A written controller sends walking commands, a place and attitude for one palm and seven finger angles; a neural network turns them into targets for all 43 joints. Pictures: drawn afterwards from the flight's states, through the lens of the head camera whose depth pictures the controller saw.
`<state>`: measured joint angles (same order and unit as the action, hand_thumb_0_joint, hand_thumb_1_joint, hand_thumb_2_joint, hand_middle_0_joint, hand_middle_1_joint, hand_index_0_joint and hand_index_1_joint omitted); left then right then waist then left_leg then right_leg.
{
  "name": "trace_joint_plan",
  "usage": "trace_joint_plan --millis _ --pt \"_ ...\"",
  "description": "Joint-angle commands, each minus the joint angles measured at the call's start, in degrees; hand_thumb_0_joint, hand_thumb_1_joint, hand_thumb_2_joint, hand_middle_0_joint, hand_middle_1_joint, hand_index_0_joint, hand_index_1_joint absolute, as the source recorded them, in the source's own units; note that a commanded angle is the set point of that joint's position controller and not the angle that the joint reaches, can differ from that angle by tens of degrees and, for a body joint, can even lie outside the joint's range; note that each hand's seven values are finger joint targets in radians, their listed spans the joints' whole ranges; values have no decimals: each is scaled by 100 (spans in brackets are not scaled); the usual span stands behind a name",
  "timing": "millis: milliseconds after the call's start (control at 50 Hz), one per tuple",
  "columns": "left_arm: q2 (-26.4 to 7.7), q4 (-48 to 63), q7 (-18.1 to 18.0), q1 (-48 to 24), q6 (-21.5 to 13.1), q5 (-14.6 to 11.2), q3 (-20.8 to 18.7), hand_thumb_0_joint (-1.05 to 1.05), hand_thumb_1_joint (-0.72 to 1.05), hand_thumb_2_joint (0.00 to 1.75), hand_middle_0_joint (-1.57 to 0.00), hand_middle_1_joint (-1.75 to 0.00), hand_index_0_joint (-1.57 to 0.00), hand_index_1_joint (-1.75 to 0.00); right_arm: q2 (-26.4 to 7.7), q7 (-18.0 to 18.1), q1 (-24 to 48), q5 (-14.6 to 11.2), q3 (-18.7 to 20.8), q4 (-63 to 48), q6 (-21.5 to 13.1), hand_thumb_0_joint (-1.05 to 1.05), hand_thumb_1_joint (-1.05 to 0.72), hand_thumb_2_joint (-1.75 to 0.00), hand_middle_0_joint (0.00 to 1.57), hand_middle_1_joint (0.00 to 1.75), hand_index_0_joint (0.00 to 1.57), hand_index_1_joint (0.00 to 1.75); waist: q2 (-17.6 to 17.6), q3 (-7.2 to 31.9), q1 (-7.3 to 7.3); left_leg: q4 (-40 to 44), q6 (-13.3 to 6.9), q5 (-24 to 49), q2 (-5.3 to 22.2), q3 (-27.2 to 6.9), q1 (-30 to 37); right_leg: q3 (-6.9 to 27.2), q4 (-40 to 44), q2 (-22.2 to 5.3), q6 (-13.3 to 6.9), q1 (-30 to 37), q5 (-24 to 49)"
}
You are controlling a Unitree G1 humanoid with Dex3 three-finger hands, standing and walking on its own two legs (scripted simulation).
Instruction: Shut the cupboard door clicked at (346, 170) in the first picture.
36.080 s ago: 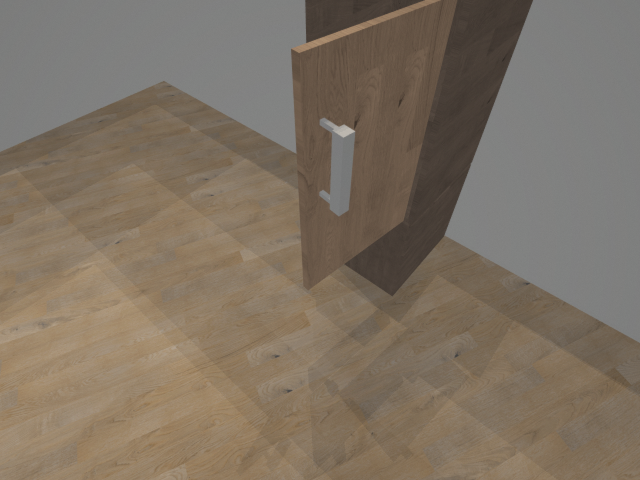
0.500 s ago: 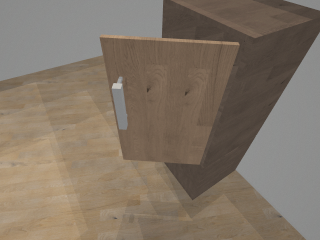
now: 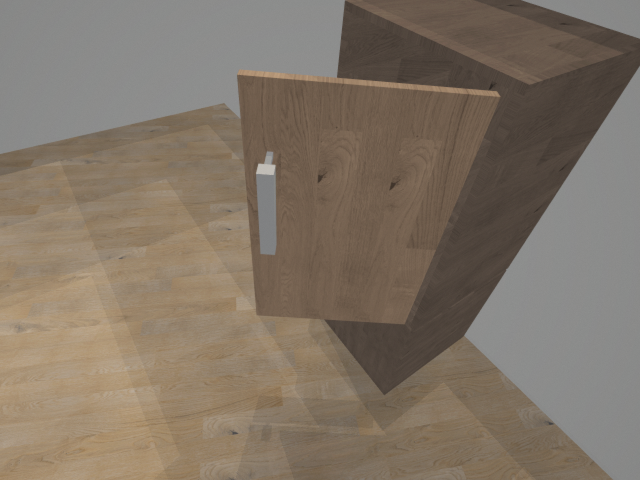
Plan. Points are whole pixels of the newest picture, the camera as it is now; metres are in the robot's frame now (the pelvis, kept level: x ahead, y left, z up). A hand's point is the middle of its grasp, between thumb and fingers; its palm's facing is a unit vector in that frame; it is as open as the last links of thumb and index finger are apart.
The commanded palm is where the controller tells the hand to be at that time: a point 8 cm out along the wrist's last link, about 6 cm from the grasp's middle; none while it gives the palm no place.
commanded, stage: come to a stop and stand still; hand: left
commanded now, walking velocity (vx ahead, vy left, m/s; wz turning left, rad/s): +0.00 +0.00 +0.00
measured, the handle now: (268, 204) +0.53 +0.13 +0.04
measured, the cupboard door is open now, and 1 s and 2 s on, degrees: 54 54 54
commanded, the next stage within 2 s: look again from close up in 1.42 s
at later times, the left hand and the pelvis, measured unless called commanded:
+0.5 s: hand out of the picture -0.09 +0.15 -0.18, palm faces +0.06 -0.99 -0.16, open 7.3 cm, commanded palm none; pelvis -0.03 -0.01 +0.00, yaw +0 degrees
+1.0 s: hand out of the picture -0.10 +0.22 -0.19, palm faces +0.06 -0.97 -0.22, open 7.4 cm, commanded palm none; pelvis -0.08 +0.02 -0.01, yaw +0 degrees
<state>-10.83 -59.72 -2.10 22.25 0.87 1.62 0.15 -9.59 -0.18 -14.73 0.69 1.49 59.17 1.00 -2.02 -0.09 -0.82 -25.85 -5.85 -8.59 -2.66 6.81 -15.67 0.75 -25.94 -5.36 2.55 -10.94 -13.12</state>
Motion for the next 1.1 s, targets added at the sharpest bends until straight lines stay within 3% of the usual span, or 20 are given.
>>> trace_joint_plan --millis 0,260,480,580,660,700,720,740,760,780,800,840,860,920,940,960,980,1000,1020,1080 --pt "-441 90 -24 549 -66 39 -98 0 90 90 -20 -30 -20 -30 -839 63 4 -16 218 -269 -114 0 -90 -90 20 30 20 30 389 -430 -18 1484 294 -2295 1052 -1345 -370 -125 227 67 -197 -196 -390" --pt "-288 -211 -30 839 -76 44 -122 0 90 90 -20 -30 -20 -30 -702 82 -184 -4 249 -1 -34 0 -90 -90 20 30 20 30 192 -688 21 1323 420 -2443 836 -1188 -412 255 460 149 -283 -749 -1182" --pt "-356 -180 3 587 -105 22 -206 0 90 90 -20 -30 -20 -30 -626 121 -273 4 277 81 -70 0 -90 -90 20 30 20 30 20 -522 131 787 439 -2028 714 -1064 20 601 569 84 -396 -1315 -1536" --pt "-329 -216 27 788 -25 64 -272 0 90 90 -20 -30 -20 -30 -812 120 -78 21 331 31 -57 0 -90 -90 20 30 20 30 417 -634 -55 1315 400 -2874 868 -1267 -720 215 -47 384 -326 -785 -1280" --pt "-242 -364 47 1428 91 81 -360 0 90 90 -20 -30 -20 -30 -1132 119 505 22 409 -148 -39 0 -90 -90 20 30 20 30 992 -376 -409 1960 191 -3318 1299 -1441 -1818 -376 -1579 571 -298 482 -733" --pt "-260 -398 57 1728 108 80 -400 0 90 90 -20 -30 -20 -30 -1223 106 769 39 437 -267 -9 0 -90 -90 20 30 20 30 729 -351 -573 1763 120 -3190 1287 -1293 -2133 -420 -1513 566 -355 885 -767" --pt "-288 -360 40 1770 72 68 -408 0 90 90 -20 -30 -20 -30 -1227 103 845 43 434 -320 4 0 -90 -90 20 30 20 30 398 -527 -599 1342 188 -2996 1100 -1160 -1989 -162 -754 431 -433 691 -948" --pt "-432 -270 14 1559 1 85 -379 0 90 90 -20 -30 -20 -30 -1028 91 754 10 408 -341 40 0 -90 -90 20 30 20 30 -354 -753 -453 575 393 -2666 597 -873 -1448 643 619 77 -598 -171 -1790" --pt "-736 -94 -27 983 -71 88 -371 0 90 90 -20 -30 -20 -30 -682 91 488 -53 376 -328 119 0 -90 -90 20 30 20 30 -1366 -905 -75 -992 593 -1608 190 -603 -732 2183 1898 -894 -999 -1550 -3427" --pt "-984 231 -68 29 -69 68 -411 0 90 90 -20 -30 -20 -30 -722 74 287 -20 438 -277 163 0 -90 -90 20 30 20 30 -1250 -1119 201 -2373 581 -1201 180 -720 -88 2711 2552 -1492 -1323 -2818 -3902" --pt "-1126 460 -98 -805 -120 53 -456 0 90 90 -20 -30 -20 -30 -889 61 28 -18 501 -228 167 0 -90 -90 20 30 20 30 -1079 -885 548 -3209 521 -1109 229 -1002 438 2597 2531 -1370 -1364 -3360 -3547" --pt "-1298 694 -88 -1616 -213 50 -510 0 90 90 -20 -30 -20 -30 -1055 45 -438 -18 536 -46 56 0 -90 -90 20 30 20 30 -848 -585 776 -3286 439 -1085 282 -920 534 1473 1867 -813 -1144 -2903 -2112" --pt "-1236 655 -66 -1424 -204 79 -491 0 90 90 -20 -30 -20 -30 -927 50 -470 -32 467 -69 -21 0 -90 -90 20 30 20 30 -761 -589 650 -2679 435 -1317 254 -746 350 1158 1571 -629 -1076 -2286 -1580" --pt "-1124 304 -9 -477 -105 60 -444 0 90 90 -20 -30 -20 -30 -640 107 -177 -34 259 -145 -192 0 -90 -90 20 30 20 30 -330 -621 193 306 412 -1117 252 -590 515 1026 610 -388 -838 -1172 -1099" --pt "-1043 248 21 -302 -79 6 -420 0 90 90 -20 -30 -20 -30 -846 140 -133 -19 225 -150 -272 0 -90 -90 20 30 20 30 220 -601 83 915 365 -798 425 -1011 698 817 73 -81 -646 -1145 -882" --pt "-953 227 78 -134 -86 -54 -417 0 90 90 -20 -30 -20 -30 -1249 183 100 35 274 -233 -348 0 -90 -90 20 30 20 30 1077 -438 -92 1122 113 -564 1167 -2063 626 507 -287 232 -386 -1217 -558" --pt "-923 212 109 -225 -104 -44 -402 0 90 90 -20 -30 -20 -30 -1524 219 431 68 291 -361 -338 0 -90 -90 20 30 20 30 1250 -439 -209 1266 -117 -681 1557 -2252 -24 210 -344 254 -262 -761 -399" --pt "-980 195 118 -268 -103 -21 -402 0 90 90 -20 -30 -20 -30 -1507 234 617 86 276 -398 -343 0 -90 -90 20 30 20 30 765 -344 -292 1185 -165 -520 1513 -2166 -435 138 -340 199 -227 -169 -7" --pt "-1052 124 95 -497 -75 15 -385 0 90 90 -20 -30 -20 -30 -1491 213 655 70 251 -303 -377 0 -90 -90 20 30 20 30 941 -253 -220 1201 -43 -272 1306 -2036 -291 131 -369 186 -228 -22 108" --pt "-1054 72 104 -689 -110 -32 -293 0 90 90 -20 -30 -20 -30 -1415 216 532 47 188 -159 -353 0 -90 -90 20 30 20 30 573 -120 -134 1012 162 196 1077 -1681 131 233 48 116 -278 91 490"
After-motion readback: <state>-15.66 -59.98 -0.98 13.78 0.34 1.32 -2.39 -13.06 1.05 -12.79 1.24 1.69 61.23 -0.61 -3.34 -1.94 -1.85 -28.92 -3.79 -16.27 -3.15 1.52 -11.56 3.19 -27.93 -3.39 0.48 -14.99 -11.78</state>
